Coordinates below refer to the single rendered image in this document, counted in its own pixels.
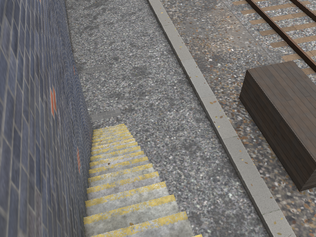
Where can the stairs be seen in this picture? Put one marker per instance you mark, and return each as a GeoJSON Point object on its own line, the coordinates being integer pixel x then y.
{"type": "Point", "coordinates": [126, 197]}

